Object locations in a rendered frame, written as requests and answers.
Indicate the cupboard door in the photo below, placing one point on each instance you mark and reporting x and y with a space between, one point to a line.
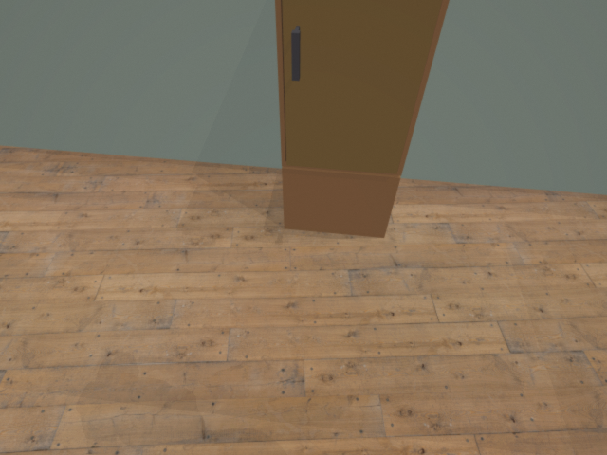
361 65

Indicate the handle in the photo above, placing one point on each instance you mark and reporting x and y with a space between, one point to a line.
295 53

